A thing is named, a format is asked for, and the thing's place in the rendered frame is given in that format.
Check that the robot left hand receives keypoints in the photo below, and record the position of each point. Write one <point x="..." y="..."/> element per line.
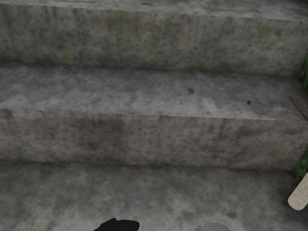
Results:
<point x="118" y="225"/>

